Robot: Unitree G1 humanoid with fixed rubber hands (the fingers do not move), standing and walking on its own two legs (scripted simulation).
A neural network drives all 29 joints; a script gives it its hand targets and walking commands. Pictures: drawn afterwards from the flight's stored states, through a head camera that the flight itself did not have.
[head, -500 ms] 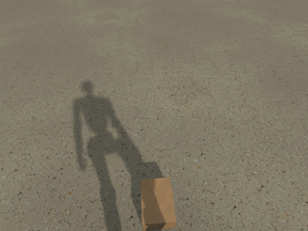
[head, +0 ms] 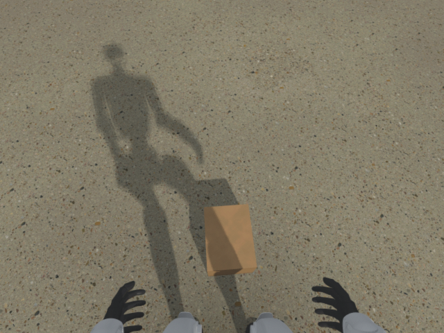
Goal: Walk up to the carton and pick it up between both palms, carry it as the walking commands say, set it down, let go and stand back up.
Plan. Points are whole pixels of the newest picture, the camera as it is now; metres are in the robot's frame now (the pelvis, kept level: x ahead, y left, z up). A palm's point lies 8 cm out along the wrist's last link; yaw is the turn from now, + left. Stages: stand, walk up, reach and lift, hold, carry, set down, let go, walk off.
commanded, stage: reach and lift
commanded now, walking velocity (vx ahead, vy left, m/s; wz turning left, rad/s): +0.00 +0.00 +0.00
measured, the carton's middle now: (228, 240) +0.44 -0.02 -0.66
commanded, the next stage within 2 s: none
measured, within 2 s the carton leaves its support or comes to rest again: neither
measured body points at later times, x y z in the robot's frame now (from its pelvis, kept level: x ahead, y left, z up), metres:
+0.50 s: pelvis -0.08 +0.00 -0.05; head +0.10 +0.00 +0.37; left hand +0.27 +0.18 -0.15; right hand +0.28 -0.20 -0.15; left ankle +0.00 +0.11 -0.70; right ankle +0.00 -0.12 -0.70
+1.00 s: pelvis -0.06 -0.01 -0.07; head +0.22 -0.01 +0.29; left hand +0.41 +0.17 -0.18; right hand +0.43 -0.20 -0.18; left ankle +0.00 +0.11 -0.70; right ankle +0.00 -0.12 -0.70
